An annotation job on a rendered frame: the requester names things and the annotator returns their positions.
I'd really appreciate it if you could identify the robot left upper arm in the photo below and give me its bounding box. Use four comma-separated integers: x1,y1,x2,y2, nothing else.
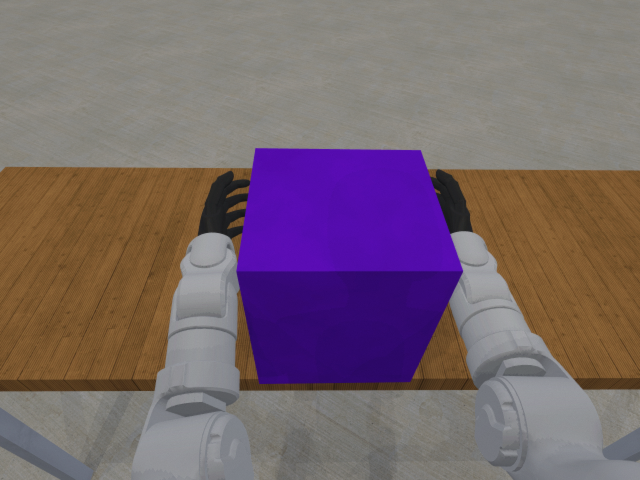
132,411,254,480

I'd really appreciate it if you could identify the left robot forearm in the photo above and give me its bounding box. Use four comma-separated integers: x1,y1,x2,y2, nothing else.
131,233,240,480

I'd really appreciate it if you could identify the right robot hand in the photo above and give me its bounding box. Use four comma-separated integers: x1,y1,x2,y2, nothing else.
430,169,473,234

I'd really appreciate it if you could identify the table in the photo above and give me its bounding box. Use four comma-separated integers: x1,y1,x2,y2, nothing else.
0,167,640,480

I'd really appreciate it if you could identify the left robot hand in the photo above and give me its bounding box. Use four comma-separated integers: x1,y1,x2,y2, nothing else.
198,171,250,239

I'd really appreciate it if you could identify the right robot forearm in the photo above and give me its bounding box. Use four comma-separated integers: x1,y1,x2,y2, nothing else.
449,231,603,452

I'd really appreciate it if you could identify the robot right upper arm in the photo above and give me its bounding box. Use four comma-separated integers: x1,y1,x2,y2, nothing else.
474,376,640,480

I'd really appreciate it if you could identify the carton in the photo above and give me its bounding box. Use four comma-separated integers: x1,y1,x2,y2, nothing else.
236,148,463,384

